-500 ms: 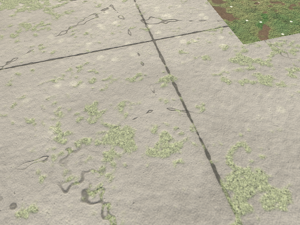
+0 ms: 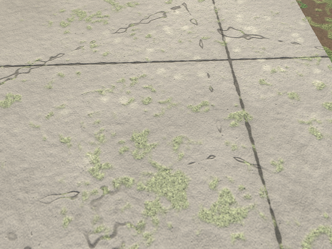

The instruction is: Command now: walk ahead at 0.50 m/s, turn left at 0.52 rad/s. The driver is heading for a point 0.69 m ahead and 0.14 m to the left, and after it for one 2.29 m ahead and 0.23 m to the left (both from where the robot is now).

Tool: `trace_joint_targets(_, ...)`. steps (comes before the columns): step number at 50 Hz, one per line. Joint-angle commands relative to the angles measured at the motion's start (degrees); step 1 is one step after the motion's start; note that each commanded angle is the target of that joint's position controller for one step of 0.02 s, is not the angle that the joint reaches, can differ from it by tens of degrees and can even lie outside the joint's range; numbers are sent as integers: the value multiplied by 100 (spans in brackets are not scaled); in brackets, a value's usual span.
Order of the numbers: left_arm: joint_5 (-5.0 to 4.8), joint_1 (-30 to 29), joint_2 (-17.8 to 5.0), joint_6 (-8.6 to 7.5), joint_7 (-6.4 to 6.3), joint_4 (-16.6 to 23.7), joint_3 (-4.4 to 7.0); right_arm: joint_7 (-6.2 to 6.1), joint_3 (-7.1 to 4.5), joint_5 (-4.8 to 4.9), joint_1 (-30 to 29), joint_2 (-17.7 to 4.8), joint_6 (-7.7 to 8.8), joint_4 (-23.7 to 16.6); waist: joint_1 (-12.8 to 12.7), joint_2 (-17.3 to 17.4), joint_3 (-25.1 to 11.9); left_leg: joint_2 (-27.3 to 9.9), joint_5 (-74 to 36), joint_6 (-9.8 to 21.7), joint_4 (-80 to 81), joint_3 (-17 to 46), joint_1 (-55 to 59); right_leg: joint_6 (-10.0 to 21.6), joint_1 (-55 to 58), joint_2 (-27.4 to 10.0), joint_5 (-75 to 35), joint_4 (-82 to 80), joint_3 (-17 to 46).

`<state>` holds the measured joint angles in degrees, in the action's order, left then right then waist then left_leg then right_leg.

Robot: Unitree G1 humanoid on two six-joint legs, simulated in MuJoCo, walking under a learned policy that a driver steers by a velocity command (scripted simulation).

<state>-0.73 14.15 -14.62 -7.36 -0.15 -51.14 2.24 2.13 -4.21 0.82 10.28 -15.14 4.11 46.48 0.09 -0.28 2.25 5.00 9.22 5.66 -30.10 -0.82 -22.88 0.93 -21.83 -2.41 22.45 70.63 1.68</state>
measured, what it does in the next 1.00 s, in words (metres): walks ahead, turning left: right foot, then left foot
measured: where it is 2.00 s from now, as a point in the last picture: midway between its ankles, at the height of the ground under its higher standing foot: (119, 199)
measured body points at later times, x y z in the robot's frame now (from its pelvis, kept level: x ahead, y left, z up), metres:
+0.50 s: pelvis +0.28 -0.03 +0.01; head +0.31 -0.03 +0.45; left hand +0.37 +0.26 -0.08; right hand +0.43 -0.28 -0.12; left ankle +0.15 +0.06 -0.64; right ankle +0.36 -0.12 -0.73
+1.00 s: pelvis +0.49 +0.12 -0.01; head +0.52 +0.15 +0.44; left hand +0.38 +0.39 -0.13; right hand +0.80 +0.01 -0.09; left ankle +0.51 +0.22 -0.73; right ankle +0.44 -0.09 -0.63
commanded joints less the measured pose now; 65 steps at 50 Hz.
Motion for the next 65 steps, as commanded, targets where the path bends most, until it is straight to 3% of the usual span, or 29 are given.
trace_joint_targets(1,96,-99,-732,-72,-50,571,235,-52,-93,-45,138,-491,45,-422,-116,70,-584,-1476,-1121,1129,1658,2127,1432,-40,-1416,-476,-489,-323,307)
trace_joint_targets(4,173,-248,-535,86,-94,748,225,-151,-164,-22,325,-760,72,-434,-165,232,-423,-1280,-1641,1168,1831,1694,832,-296,-1294,-406,-958,-1151,130)
trace_joint_targets(9,128,-1389,-342,67,-60,1135,150,-282,-195,51,838,-848,2,-374,261,475,-262,-938,-1012,776,1693,1485,773,-377,-1088,4,-2594,-3352,84)
trace_joint_targets(14,41,-1871,-583,-48,77,1412,196,-323,-197,88,1138,-837,-76,-307,403,568,-251,-1220,-534,656,1155,2206,1426,-260,-822,215,-2481,-4259,273)
trace_joint_targets(17,30,-1323,-776,-144,99,1326,287,-356,-208,59,946,-834,-130,-404,40,778,-392,-1229,-865,501,551,2558,1626,-11,-15,273,-1932,-4614,203)
trace_joint_targets(18,89,-724,-939,-169,65,1196,369,-339,-149,36,845,-670,-124,-485,-254,715,-779,-939,-1149,337,-98,2386,1409,184,970,113,-1976,-4696,253)
trace_joint_targets(19,166,189,-1265,-168,14,1113,457,-306,-31,-50,786,-364,-95,-621,-643,168,-1553,-569,-502,120,-1652,1884,656,560,2483,-823,-1791,-4562,1093)
trace_joint_targets(20,214,733,-1672,-80,23,921,567,-294,74,112,1658,-39,-37,-757,-289,-1818,-2264,207,2232,-261,-3427,1147,-1425,1522,4389,-2127,-868,-4929,3642)
trace_joint_targets(21,85,640,-1139,-47,48,997,459,-308,-10,178,1694,-629,-29,-620,-364,-1456,-1969,-287,2395,-322,-4297,1260,-2209,1481,4249,-2277,258,-5186,4267)
trace_joint_targets(22,68,392,-760,-9,29,1089,358,-305,-105,141,1088,-971,-66,-672,-519,-782,-1214,-494,1835,-365,-4530,1185,-2387,1196,3534,-2009,189,-5276,3356)
trace_joint_targets(23,113,93,-683,38,29,1124,308,-310,-115,78,764,-921,-99,-744,-419,-326,-767,-698,1386,-412,-4449,987,-2194,1023,2774,-1749,-468,-5388,2580)
trace_joint_targets(24,129,-93,-588,66,36,1082,272,-292,-129,19,565,-833,-105,-824,-309,-280,-426,-843,1112,-433,-4189,950,-2073,966,2203,-1516,-1035,-5540,2066)
trace_joint_targets(26,155,-201,-520,49,48,1016,246,-231,-126,89,646,-596,-166,-866,-113,-565,-265,-1054,871,-429,-3881,810,-1669,869,1617,-1214,-1509,-5850,1286)
trace_joint_targets(31,109,-70,-824,-1,48,801,366,-196,-76,52,260,-372,-252,-1131,-102,-398,-191,-1190,128,-555,-3052,704,-2022,1048,1666,-1291,-2625,-6145,328)
trace_joint_targets(36,76,95,-1008,106,-13,648,399,-31,-8,51,-546,-259,-178,-1333,-385,-333,-9,-1103,-1067,-487,-1549,303,-1765,824,1893,-1159,-2778,-6132,-570)
trace_joint_targets(40,-27,358,-1202,225,-21,499,451,96,0,79,-1083,-284,-184,-1608,-507,-356,218,-990,-696,-307,-899,-16,-1701,707,2409,-1384,-2979,-5965,-850)
trace_joint_targets(43,-102,292,-1442,331,-63,498,521,129,-130,36,-784,-536,-225,-1661,-159,-584,-87,-539,183,26,-685,-452,-853,545,2677,-1425,-5307,-5023,-1177)
trace_joint_targets(44,-122,229,-1500,378,-86,513,536,114,-247,36,-177,-724,-243,-1525,220,-588,-431,-278,230,192,-482,-602,-41,462,2588,-1331,-6064,-4149,-1326)
trace_joint_targets(45,-121,206,-1390,396,-115,542,487,45,-439,49,845,-1049,-264,-1237,735,-408,-949,-66,-168,421,-124,-553,1483,272,1933,-1107,-5856,-2855,-1474)
trace_joint_targets(46,128,430,-862,349,-90,670,289,-96,-546,21,1474,-1513,-292,-1104,784,762,-1460,-1289,-1027,806,-108,1227,3332,9,133,-741,-2451,-927,-1403)
trace_joint_targets(47,123,781,-472,174,-18,918,104,-102,-483,-51,1037,-1841,-211,-1357,212,1717,-2314,-2748,-1078,1945,832,4468,4471,-262,-1690,372,1349,898,-522)
trace_joint_targets(48,-112,388,-1072,61,60,775,238,-48,-314,-109,1113,-1250,-163,-1316,610,720,-2418,-2756,-1914,1727,978,3920,4182,-228,-1918,32,1026,1169,276)
trace_joint_targets(49,-229,128,-1068,66,71,837,231,-31,-227,-135,899,-1008,-118,-1232,497,602,-1698,-2577,-2930,1499,775,2786,3509,-177,-2001,-189,755,998,150)
trace_joint_targets(50,-137,56,-966,111,26,762,210,-11,-157,-72,571,-807,-71,-1177,257,105,-1189,-2227,-3307,1192,761,1991,2666,-183,-1801,-451,443,473,135)
trace_joint_targets(51,-36,25,-980,183,-12,710,240,-22,-111,-66,270,-642,-42,-1160,88,165,-976,-2022,-3301,1011,889,1570,2094,-192,-1535,-592,252,52,155)
trace_joint_targets(54,-40,505,-750,467,-51,477,230,-56,-93,-188,-42,-643,82,-998,-281,310,-855,-1840,-3866,931,1382,778,1104,-312,-685,-506,-345,-342,150)
trace_joint_targets(56,-14,459,-658,534,-92,470,231,-126,-80,-249,-149,-612,127,-864,-321,348,-741,-1767,-4048,866,1519,313,979,-402,-704,-399,-803,-805,258)
trace_joint_targets(60,10,-59,-560,544,-48,666,209,-306,-81,-233,-258,-663,22,-693,-141,506,-575,-1630,-3632,633,1595,-313,1303,-451,-845,-341,-1818,-2009,124)
trace_joint_targets(65,23,-558,-546,623,96,1063,220,-401,-145,-151,-45,-817,-226,-468,130,457,-451,-2009,-3335,701,1323,-293,2058,-353,-1175,-306,-1472,-2701,-104)
Next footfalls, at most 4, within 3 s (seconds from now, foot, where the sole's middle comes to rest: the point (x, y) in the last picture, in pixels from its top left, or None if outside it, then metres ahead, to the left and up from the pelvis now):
0.38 right None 0.40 -0.11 -0.77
0.90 left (110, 224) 0.55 0.24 -0.77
1.44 right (144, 178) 0.75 0.12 -0.77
1.90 left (91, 192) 0.69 0.34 -0.77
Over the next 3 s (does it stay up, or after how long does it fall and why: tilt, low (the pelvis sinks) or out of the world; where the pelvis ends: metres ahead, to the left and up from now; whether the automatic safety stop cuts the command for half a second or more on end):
stays up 0.68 0.16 0.00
